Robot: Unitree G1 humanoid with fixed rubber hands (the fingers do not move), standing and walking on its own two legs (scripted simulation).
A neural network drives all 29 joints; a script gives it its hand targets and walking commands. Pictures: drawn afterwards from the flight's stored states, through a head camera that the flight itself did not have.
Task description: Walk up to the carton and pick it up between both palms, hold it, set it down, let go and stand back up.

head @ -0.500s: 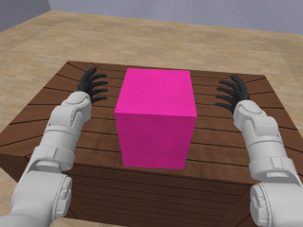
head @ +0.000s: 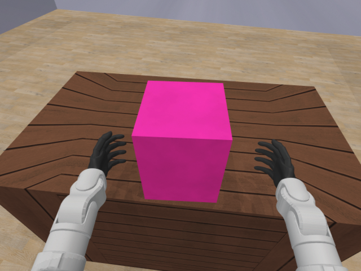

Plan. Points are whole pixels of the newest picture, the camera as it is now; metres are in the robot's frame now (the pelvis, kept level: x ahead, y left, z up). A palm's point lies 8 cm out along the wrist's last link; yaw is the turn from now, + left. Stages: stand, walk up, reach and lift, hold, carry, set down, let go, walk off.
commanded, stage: set down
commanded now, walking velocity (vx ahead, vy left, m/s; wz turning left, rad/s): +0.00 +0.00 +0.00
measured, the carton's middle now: (182, 142) +0.45 +0.00 +0.04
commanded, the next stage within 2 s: let go in 0.34 s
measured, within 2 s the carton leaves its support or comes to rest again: neither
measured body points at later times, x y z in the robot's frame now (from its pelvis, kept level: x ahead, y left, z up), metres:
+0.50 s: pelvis +0.03 +0.02 +0.00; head +0.03 +0.02 +0.45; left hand +0.26 +0.21 -0.02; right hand +0.24 -0.19 -0.02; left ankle +0.00 +0.13 -0.75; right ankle +0.06 -0.11 -0.75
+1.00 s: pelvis +0.02 +0.04 -0.01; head -0.01 +0.06 +0.44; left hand +0.22 +0.25 -0.09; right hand +0.24 -0.19 -0.03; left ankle +0.00 +0.13 -0.75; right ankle +0.06 -0.11 -0.75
